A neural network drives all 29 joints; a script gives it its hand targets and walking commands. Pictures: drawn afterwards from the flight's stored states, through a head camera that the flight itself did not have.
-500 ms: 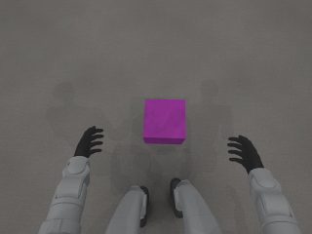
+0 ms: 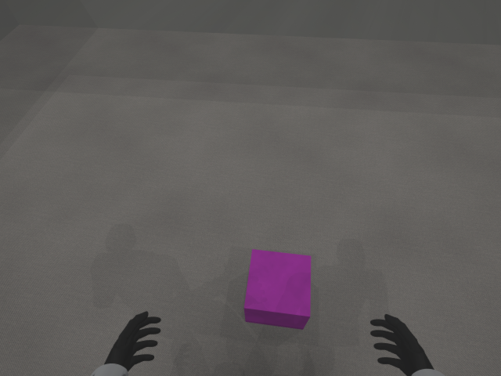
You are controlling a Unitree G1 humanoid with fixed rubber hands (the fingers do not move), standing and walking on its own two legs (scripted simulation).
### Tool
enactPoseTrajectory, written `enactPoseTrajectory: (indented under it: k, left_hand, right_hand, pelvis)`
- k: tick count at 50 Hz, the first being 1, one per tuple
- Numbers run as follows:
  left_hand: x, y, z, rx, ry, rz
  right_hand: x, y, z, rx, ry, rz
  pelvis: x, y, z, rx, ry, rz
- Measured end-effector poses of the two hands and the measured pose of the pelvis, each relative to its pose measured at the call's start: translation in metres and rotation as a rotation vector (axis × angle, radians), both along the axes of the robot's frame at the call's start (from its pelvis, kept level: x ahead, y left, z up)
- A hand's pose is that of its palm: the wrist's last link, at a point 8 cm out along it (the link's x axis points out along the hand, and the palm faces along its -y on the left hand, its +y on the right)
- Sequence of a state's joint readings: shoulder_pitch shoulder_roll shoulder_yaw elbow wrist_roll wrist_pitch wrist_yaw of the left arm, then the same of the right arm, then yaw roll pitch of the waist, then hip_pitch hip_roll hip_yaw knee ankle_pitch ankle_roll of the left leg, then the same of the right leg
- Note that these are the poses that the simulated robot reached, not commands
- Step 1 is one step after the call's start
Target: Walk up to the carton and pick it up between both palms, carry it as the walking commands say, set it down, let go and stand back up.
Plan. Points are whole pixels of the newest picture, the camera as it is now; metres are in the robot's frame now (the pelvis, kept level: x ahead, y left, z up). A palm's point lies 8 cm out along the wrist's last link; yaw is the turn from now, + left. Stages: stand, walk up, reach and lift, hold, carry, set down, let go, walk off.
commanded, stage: let go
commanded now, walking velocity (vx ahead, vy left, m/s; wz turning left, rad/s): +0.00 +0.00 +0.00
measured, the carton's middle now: (277, 289) +0.46 -0.05 -0.67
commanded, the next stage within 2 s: stand in 0.24 s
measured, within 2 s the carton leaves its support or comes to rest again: neither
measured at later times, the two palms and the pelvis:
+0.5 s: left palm (103, 348) +0.16 +0.27 -0.08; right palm (436, 367) +0.16 -0.27 -0.09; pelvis +0.05 +0.00 +0.00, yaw +0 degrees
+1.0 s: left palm out of the picture +0.08 +0.27 -0.09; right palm out of the picture +0.03 -0.29 -0.11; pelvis -0.01 +0.00 +0.00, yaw -1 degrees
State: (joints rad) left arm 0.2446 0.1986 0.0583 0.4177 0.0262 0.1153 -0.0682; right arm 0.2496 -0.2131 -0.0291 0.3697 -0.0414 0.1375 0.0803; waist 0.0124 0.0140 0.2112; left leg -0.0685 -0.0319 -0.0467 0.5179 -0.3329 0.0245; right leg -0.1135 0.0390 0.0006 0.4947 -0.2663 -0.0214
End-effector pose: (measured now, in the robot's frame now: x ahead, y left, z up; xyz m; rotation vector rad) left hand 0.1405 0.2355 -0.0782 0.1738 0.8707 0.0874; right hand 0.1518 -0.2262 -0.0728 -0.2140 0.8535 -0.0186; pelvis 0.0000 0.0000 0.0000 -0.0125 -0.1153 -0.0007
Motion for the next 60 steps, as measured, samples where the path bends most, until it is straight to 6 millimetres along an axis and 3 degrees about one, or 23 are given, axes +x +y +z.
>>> enactPoseTrajectory:
  k: [8,15,19,25,31,50,60]
  left_hand:
    - [0.031,-0.012,0.007,-0.014,-0.05,-0.009]
    - [0.04,-0.01,0.003,0.025,-0.047,0.01]
    - [0.035,0.006,-0.003,0.076,-0.02,0.022]
    - [0.02,0.034,-0.002,0.126,-0.031,0.073]
    - [0.003,0.047,0.001,0.155,-0.029,0.084]
    - [-0.061,0.039,-0.015,0.134,0.096,0.039]
    - [-0.092,0.044,-0.027,0.135,0.174,0.045]
  right_hand:
    - [0.03,-0.004,0.007,0.001,-0.042,-0.043]
    - [0.028,0.001,-0.008,0.015,0.01,-0.086]
    - [0.021,-0.012,-0.017,-0.024,-0.004,-0.097]
    - [0.004,-0.04,-0.017,-0.085,-0.022,-0.146]
    - [-0.021,-0.057,-0.015,-0.121,-0.02,-0.179]
    - [-0.122,-0.061,-0.035,-0.116,0.155,-0.191]
    - [-0.151,-0.067,-0.037,-0.133,0.225,-0.201]
  pelvis:
    - [0.022,-0.002,0.001,-0.003,0.02,0.001]
    - [0.037,-0.003,-0.001,-0.001,0.06,-0.006]
    - [0.043,-0.003,-0.003,-0.002,0.092,0.0]
    - [0.046,-0.003,-0.003,0.0,0.098,0.005]
    - [0.037,-0.002,0.0,-0.001,0.085,0.004]
    - [-0.012,-0.005,0.004,0.007,0.064,-0.018]
    - [-0.027,-0.005,0.004,0.012,0.058,-0.021]
